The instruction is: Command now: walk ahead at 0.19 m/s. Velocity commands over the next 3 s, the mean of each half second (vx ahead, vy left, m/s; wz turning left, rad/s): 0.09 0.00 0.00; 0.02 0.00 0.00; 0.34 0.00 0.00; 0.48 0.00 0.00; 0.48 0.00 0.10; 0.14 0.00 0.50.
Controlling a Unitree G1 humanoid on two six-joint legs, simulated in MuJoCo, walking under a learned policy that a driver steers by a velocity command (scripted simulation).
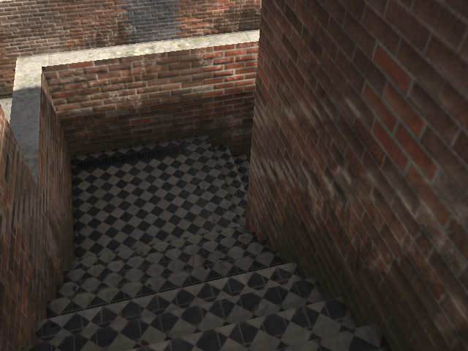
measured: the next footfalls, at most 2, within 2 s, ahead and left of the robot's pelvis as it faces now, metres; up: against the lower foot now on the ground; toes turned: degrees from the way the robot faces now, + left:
right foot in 0.40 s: +0.15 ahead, -0.18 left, +0.00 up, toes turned +6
left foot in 1.70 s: +0.29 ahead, +0.15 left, -0.21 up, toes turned +5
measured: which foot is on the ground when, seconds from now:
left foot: down 0.00-1.00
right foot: up 0.00-0.38, down 0.40-1.00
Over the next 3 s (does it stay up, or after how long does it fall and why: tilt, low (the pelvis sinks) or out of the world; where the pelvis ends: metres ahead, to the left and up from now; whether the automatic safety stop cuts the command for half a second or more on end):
stays up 0.75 0.11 -0.67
